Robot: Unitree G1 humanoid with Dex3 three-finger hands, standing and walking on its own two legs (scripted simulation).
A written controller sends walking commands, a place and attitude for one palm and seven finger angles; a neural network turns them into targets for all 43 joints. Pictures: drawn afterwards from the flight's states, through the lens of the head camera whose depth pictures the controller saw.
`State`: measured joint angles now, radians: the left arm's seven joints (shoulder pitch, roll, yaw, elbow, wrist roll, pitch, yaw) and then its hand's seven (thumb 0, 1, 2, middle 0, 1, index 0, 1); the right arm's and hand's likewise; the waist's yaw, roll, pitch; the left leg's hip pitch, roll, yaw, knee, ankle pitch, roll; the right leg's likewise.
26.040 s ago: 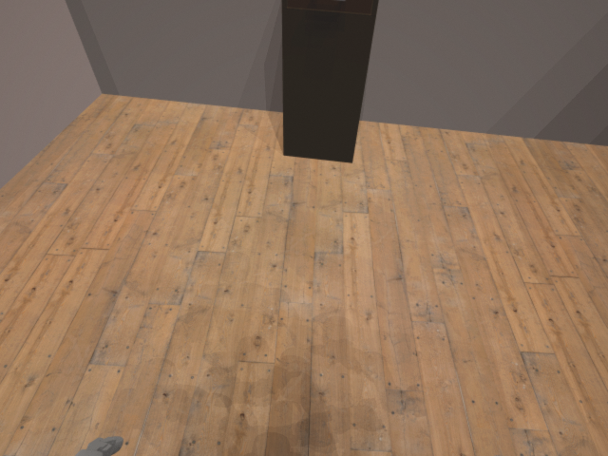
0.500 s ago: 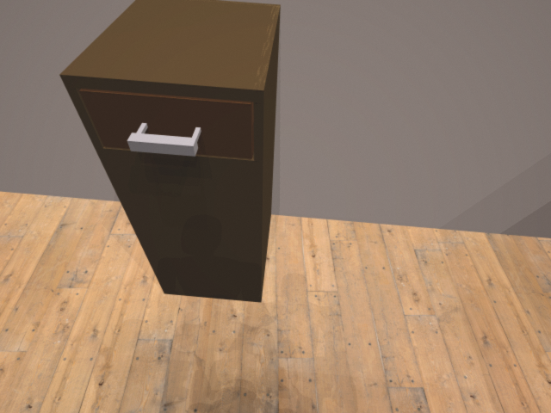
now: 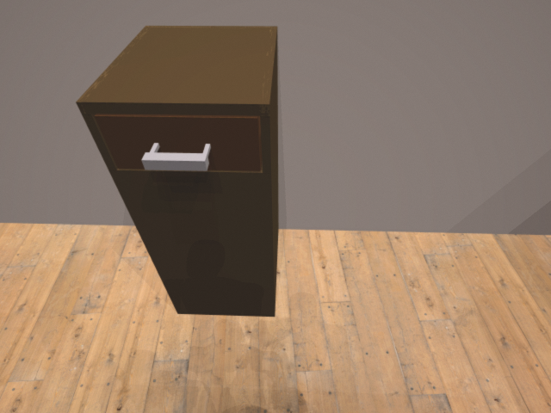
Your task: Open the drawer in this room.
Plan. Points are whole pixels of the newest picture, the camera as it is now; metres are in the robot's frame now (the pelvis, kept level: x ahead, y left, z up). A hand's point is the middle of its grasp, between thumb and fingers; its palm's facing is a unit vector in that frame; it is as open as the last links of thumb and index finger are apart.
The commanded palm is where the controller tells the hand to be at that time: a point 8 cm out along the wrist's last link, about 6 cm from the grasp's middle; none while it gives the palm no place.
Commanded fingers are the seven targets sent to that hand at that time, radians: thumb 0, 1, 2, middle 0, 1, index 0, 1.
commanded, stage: look again from close up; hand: left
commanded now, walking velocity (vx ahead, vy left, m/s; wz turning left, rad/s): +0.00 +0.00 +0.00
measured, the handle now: (178, 154) +0.60 +0.24 +0.05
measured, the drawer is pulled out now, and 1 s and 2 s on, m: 0.00 0.00 0.00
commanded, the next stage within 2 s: shuffle to correct the standing spot in 0.20 s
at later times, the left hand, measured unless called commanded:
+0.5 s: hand out of the picture +0.00 +0.16 -0.18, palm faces +0.02 -0.99 -0.15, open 7.4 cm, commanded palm none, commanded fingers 0.00 0.90 0.90 -0.20 -0.30 -0.20 -0.30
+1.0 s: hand out of the picture +0.08 +0.18 -0.18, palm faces +0.05 -0.98 -0.19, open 7.4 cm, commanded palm none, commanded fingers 0.00 0.90 0.90 -0.20 -0.30 -0.20 -0.30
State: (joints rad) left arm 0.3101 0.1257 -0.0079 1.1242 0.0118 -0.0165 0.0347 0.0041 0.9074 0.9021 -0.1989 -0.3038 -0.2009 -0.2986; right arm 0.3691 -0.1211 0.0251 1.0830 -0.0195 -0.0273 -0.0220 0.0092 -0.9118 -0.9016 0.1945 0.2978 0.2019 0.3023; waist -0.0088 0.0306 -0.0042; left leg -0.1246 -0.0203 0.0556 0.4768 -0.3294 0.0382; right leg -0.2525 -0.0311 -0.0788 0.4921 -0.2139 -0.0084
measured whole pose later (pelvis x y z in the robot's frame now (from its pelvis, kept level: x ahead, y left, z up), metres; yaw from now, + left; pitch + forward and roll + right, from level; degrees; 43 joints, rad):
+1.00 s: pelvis +0.09 +0.01 +0.00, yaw -1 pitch +0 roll +1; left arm 0.29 0.13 0.02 1.08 0.02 0.00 0.05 0.00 0.91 0.90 -0.20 -0.30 -0.20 -0.30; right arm 0.19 -0.16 -0.02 1.05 -0.01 -0.03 -0.05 0.01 -0.94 -0.90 0.20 0.30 0.20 0.30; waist 0.02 -0.01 0.05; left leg -0.21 0.00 0.10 0.51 -0.31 0.03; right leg -0.19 -0.05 -0.05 0.56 -0.36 0.02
